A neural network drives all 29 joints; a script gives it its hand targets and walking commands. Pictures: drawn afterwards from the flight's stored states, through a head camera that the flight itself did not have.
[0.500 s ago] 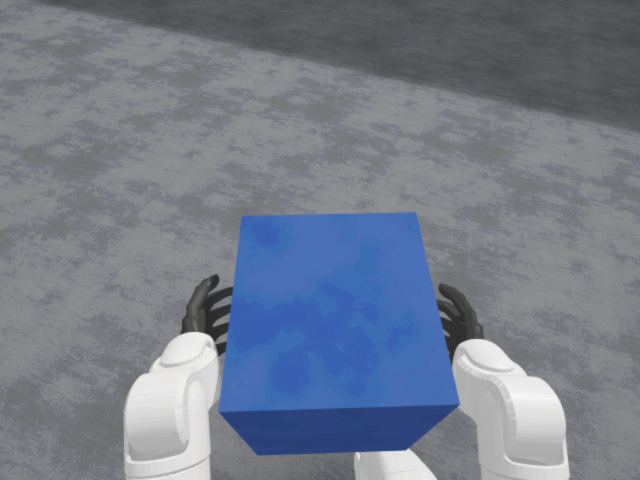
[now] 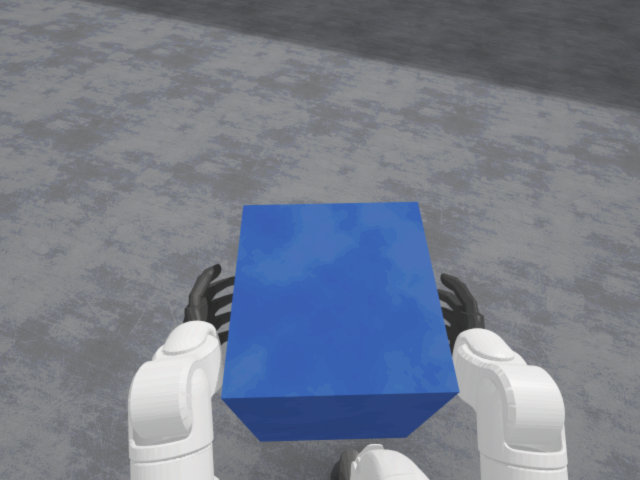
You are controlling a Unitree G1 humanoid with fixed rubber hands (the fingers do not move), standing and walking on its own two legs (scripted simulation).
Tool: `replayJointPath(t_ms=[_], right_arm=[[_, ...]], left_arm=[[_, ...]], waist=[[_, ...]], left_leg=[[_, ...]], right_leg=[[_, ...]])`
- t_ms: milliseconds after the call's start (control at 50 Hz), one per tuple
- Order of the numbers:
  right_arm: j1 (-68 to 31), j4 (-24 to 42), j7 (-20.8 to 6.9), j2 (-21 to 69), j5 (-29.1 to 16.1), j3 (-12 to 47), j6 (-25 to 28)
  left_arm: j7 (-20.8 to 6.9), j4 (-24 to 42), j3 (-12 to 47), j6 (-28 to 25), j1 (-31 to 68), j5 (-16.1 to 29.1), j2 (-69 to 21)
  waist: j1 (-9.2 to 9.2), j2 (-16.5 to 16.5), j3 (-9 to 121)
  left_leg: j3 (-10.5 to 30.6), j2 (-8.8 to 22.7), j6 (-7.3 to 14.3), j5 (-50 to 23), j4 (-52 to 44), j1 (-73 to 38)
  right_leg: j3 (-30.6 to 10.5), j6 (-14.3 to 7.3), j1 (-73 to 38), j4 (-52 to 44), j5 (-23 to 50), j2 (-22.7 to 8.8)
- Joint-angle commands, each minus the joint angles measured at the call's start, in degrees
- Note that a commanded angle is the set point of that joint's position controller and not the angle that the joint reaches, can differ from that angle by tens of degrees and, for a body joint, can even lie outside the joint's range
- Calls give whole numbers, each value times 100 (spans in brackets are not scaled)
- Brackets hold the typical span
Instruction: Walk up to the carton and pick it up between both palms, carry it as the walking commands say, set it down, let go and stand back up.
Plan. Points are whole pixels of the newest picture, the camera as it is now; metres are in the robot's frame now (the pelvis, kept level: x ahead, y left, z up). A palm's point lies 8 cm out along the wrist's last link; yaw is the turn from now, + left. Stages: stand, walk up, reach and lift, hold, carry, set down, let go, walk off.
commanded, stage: carry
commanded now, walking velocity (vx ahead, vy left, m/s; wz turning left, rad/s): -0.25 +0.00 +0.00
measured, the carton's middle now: (332, 332) +0.29 -0.01 +0.02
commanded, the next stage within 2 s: none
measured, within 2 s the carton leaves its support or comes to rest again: neither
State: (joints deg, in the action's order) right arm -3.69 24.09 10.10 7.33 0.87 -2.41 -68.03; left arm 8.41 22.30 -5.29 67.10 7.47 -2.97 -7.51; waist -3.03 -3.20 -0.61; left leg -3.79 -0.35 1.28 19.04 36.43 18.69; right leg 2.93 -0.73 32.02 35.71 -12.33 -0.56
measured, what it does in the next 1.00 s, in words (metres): walks backwards: right foot, then left foot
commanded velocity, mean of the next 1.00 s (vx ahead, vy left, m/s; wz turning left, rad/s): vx -0.25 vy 0.00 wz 0.00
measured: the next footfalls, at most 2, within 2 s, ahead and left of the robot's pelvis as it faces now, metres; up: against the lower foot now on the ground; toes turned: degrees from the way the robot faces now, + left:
right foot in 0.24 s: -0.08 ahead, -0.14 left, +0.00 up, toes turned -2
left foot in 0.56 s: -0.20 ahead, +0.07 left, +0.00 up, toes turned +3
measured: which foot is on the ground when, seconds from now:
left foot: down 0.00-0.26, up 0.28-0.54, down 0.56-0.82, up 0.84-1.00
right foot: up 0.00-0.22, down 0.24-0.56, up 0.58-0.80, down 0.82-1.00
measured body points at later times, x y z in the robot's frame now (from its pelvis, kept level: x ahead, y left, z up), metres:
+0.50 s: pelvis -0.20 -0.04 +0.01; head -0.16 -0.05 +0.45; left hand +0.09 +0.08 +0.07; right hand +0.06 -0.21 +0.07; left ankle -0.21 +0.07 -0.68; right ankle -0.12 -0.14 -0.72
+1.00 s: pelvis -0.41 -0.08 +0.00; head -0.39 -0.08 +0.45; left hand -0.13 +0.07 +0.07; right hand -0.16 -0.23 +0.06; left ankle -0.39 +0.03 -0.68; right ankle -0.33 -0.18 -0.72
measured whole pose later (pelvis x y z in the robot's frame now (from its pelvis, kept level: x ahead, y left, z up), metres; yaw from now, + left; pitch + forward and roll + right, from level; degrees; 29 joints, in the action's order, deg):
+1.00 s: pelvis -0.41 -0.08 +0.00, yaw +0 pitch +1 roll +1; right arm -2.2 26.3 9.9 7.3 1.3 -2.4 -68.1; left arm 9.2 23.2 -4.6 67.0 7.3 -1.6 -7.6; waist -0.4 -0.7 -1.7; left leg -3.6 1.0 -1.4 27.9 55.8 30.0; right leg 2.7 -1.8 25.4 34.9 -10.5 -1.0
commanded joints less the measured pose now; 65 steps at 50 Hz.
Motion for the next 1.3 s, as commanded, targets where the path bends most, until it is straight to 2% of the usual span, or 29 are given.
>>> replayJointPath(t_ms=[0, 40, 120, 180, 220, 240, 260, 280, 340, 440, 500, 540, 560, 580, 640, 680, 780, 800, 820, 840, 920, 1040, 1060, 1080, 1100, 1140, 1180, 1200, 1280], right_arm=[[-2784, 1064, -1166, 5419, -1771, 3617, 286], [-3636, 1718, -1073, 5612, -1915, 3748, 432], [-2742, 1603, -941, 5176, -1556, 3430, 468], [-2779, 1841, -815, 4921, -1397, 3307, 527], [-2344, 1431, -813, 4918, -1250, 3262, 492], [-2223, 1361, -810, 4837, -1213, 3224, 480], [-2576, 1480, -831, 4826, -1256, 3508, 438], [-2805, 1596, -861, 4980, -1424, 3635, 473], [-3366, 1581, -921, 5362, -1746, 3815, 497], [-3604, 1791, -976, 5290, -2034, 4000, 440], [-3411, 1581, -1070, 5381, -2126, 4008, 365], [-3426, 1569, -1073, 5487, -2151, 4004, 364], [-2898, 1461, -1111, 5327, -1976, 3860, 371], [-2884, 1412, -1157, 5423, -1937, 3766, 398], [-2871, 1475, -1022, 5215, -1638, 3567, 449], [-3217, 1808, -1025, 5479, -1812, 3653, 541], [-2262, 1369, -803, 4695, -1217, 3143, 414], [-2234, 1229, -792, 4851, -1235, 3285, 384], [-2983, 1705, -774, 4912, -1269, 3401, 441], [-2789, 1527, -906, 5049, -1464, 3573, 430], [-3420, 1543, -945, 5430, -1765, 3748, 459], [-3510, 1599, -1060, 5386, -2022, 3920, 366], [-3641, 1502, -1072, 5448, -2101, 3989, 328], [-3234, 1222, -1102, 5343, -1920, 3758, 329], [-3097, 1191, -1157, 5381, -1896, 3635, 329], [-3551, 1416, -1162, 5518, -1877, 3708, 346], [-3446, 1589, -1101, 5317, -1763, 3582, 389], [-3896, 1809, -1084, 5563, -1872, 3577, 474], [-3227, 1486, -926, 4983, -1492, 3314, 420]], left_arm=[[-891, 1306, 4029, -135, 2531, 1847, -5460], [-943, 1584, 4175, -206, 2883, 2170, -5818], [-924, 1619, 4295, -180, 2483, 2285, -5559], [-973, 1384, 4346, -144, 2414, 2422, -5559], [-1015, 1444, 4425, -102, 2581, 2473, -5522], [-1039, 1411, 4364, -78, 2436, 2389, -5308], [-1099, 1015, 4066, -120, 2191, 2268, -5279], [-1104, 1239, 4035, -177, 2380, 2290, -5328], [-1065, 1191, 3923, -180, 2343, 2015, -5489], [-977, 1193, 3540, -250, 1975, 1726, -5308], [-854, 1347, 3601, -214, 2086, 1556, -5253], [-799, 1450, 3702, -205, 2117, 1634, -5256], [-833, 1451, 3838, -139, 1992, 1661, -5301], [-825, 1561, 3968, -155, 2227, 1677, -5352], [-903, 1404, 4137, -175, 2285, 1995, -5517], [-908, 2170, 4345, -304, 3001, 2311, -5668], [-979, 1219, 4283, -22, 2293, 2284, -5300], [-1043, 1302, 4104, -34, 2498, 2338, -5256], [-1098, 993, 3998, -38, 2475, 2291, -5462], [-1058, 1446, 4064, -175, 2551, 2298, -5364], [-1115, 1213, 3871, -170, 2555, 2129, -5655], [-930, 953, 3542, -164, 1868, 1594, -5401], [-895, 1258, 3527, -213, 2162, 1576, -5193], [-886, 1226, 3763, -128, 2388, 1668, -5296], [-891, 1288, 3866, -86, 2565, 1695, -5402], [-932, 1284, 3926, -119, 2756, 1868, -5629], [-917, 1258, 4065, -150, 2644, 1978, -5600], [-952, 1663, 4244, -181, 3310, 2222, -5889], [-949, 1016, 4198, -29, 2650, 2168, -5534]], waist=[[182, 1333, 1835], [240, 1090, 1958], [261, 1495, 2678], [277, 1625, 2949], [271, 1282, 3296], [230, 586, 3067], [251, -1535, 2609], [328, -1719, 2472], [389, -351, 2615], [380, -1000, 2572], [320, -677, 2665], [290, 538, 2897], [224, 2316, 2600], [176, 2015, 2466], [224, 1119, 2481], [271, 1429, 2651], [309, 1820, 2524], [261, 939, 2794], [198, -1189, 2557], [326, -1835, 2371], [358, -385, 2608], [359, -764, 2701], [345, -315, 2608], [245, 1636, 2262], [197, 2372, 2082], [251, 1083, 1930], [297, 950, 2046], [335, 1456, 2175], [293, 1360, 2202]], left_leg=[[2051, 2237, 1184, -777, -1938, 200], [1364, 1852, 935, -2839, -1166, -203], [899, 1698, 603, -3831, -751, -1101], [1152, 1644, 462, -3857, -726, -1432], [1303, 1450, 138, -3430, -440, -1179], [988, 1163, -108, -2236, -32, -510], [159, 488, -413, -157, 568, 751], [-85, 199, -388, 1292, 1649, 1371], [322, 135, -353, 1255, 3133, 1662], [38, 150, -314, 971, 1680, 826], [-152, 20, -205, 17, -726, -76], [1322, 955, 35, -507, -1630, -1368], [2706, 2420, 882, -2314, -1684, -1323], [2435, 2583, 1115, -3321, -1383, -1225], [1308, 2041, 1033, -4311, -709, -643], [991, 1718, 760, -4329, -628, -881], [1292, 1584, 277, -2438, -841, -821], [1063, 1236, -36, -1995, -268, -348], [505, 547, -397, -365, 391, 860], [-145, 169, -451, 1416, 1649, 1163], [273, 246, -252, 961, 2822, 1138], [29, 19, -59, 392, -637, -679], [578, 356, -17, 213, -1355, -958], [2280, 1664, 444, 652, -2069, -832], [2890, 2358, 776, 645, -2406, -184], [2203, 2008, 792, 1282, -2442, 539], [1370, 1624, 508, 465, -2130, 315], [1111, 1446, 279, 494, -2143, 223], [1458, 1605, 154, 1064, -2071, -415]], right_leg=[[-525, 114, -66, 3115, -1408, 33], [-402, -8, 98, 3132, -1053, 71], [98, 47, -541, 1390, -1424, 187], [92, 67, -1226, -195, -1072, 232], [-744, -158, -2206, -1131, 218, -349], [-1369, -204, -2471, -1069, 1758, -891], [-1976, -793, -2492, -891, 3685, -1697], [-1951, -1077, -2573, -951, 5108, -1951], [-1686, -1022, -2670, -754, 4274, -1687], [-1356, -806, -2422, -1312, 2128, -1434], [-1048, -678, -2264, -816, 2145, -1270], [-846, -226, -1420, -243, 441, -705], [-154, 129, -135, 862, -1231, 104], [-295, 24, 12, 2298, -2111, 98], [-199, -93, -256, 2689, -1283, -2], [-61, -90, -494, 1914, -1333, 41], [-287, -11, -1617, -1012, -813, -3], [-1177, -187, -2286, -1459, 202, -667], [-2218, -550, -2663, -1262, 2039, -1713], [-2216, -1029, -2022, -1308, 3026, -2132], [-1463, -999, -2096, -1037, 2693, -1569], [-1134, -417, -1568, -1619, -762, -1188], [-854, -236, -1387, -1063, -907, -882], [-299, 113, -451, -53, -983, -300], [-150, 134, -273, 1351, -1885, 68], [-521, 46, -705, 2497, -1130, -109], [-317, -9, -693, 2332, -825, -22], [-143, -10, -1001, 1898, -872, 7], [-87, -43, -1265, -109, -1501, 233]])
